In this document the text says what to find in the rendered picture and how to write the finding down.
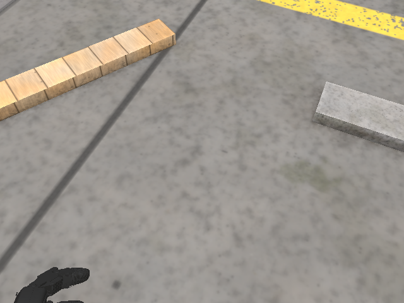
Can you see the left robot hand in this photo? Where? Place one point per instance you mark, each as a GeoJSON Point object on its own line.
{"type": "Point", "coordinates": [50, 282]}

